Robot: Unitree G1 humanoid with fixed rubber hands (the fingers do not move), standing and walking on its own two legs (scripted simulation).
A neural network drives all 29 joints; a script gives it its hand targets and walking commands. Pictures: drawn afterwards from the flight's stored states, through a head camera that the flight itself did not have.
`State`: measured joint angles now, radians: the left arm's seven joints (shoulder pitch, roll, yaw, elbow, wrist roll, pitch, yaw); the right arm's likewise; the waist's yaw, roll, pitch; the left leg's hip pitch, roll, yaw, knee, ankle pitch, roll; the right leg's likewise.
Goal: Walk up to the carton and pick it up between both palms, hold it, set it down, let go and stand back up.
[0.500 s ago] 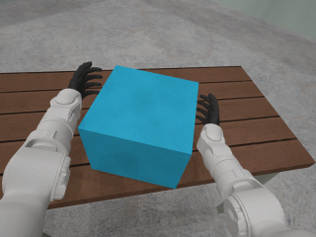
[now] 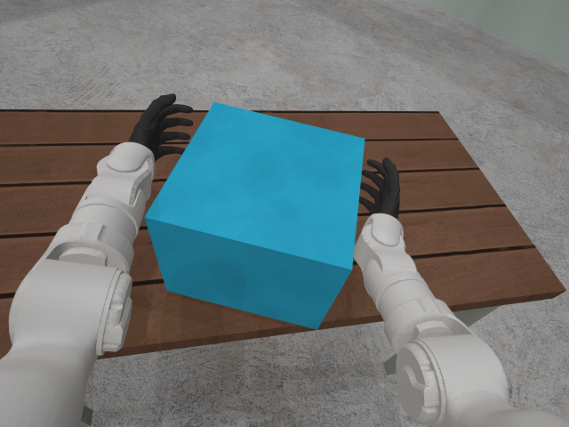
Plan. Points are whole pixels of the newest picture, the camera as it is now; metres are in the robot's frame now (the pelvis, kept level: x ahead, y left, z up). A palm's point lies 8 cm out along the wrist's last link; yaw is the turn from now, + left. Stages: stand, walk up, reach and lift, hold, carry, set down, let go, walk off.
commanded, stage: reach and lift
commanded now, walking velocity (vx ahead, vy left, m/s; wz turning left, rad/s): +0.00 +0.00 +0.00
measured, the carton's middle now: (265, 215) +0.43 -0.03 +0.04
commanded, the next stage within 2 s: none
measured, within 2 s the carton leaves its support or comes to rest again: leaves its support in 1.88 s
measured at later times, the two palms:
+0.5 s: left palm (148, 146) +0.49 +0.13 +0.13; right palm (382, 215) +0.38 -0.19 +0.09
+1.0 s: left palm (149, 147) +0.48 +0.13 +0.13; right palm (382, 219) +0.37 -0.19 +0.08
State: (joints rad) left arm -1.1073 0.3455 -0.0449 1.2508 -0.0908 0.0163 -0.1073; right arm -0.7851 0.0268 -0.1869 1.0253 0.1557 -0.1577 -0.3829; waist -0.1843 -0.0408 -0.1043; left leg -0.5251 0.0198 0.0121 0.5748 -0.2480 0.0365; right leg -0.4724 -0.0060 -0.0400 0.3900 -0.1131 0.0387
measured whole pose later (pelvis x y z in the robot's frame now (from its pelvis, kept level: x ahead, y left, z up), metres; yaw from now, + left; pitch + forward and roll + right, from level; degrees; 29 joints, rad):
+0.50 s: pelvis +0.01 +0.00 +0.01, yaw +1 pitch +7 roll -2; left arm -1.07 0.26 0.21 1.19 0.22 0.01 -0.18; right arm -0.71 0.10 -0.40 1.00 -0.07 -0.29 -0.32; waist -0.16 -0.08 -0.04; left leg -0.37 0.01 0.01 0.48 -0.23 0.04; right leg -0.32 -0.02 -0.04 0.30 -0.10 0.04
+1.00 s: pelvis +0.03 +0.00 +0.02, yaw +0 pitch +0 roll -2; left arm -0.94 0.13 0.39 0.92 0.45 0.11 -0.30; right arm -0.57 0.16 -0.47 0.85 -0.21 -0.37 -0.28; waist -0.11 -0.09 0.08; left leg -0.14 0.00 0.03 0.37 -0.22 0.04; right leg -0.10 -0.02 -0.04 0.21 -0.10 0.04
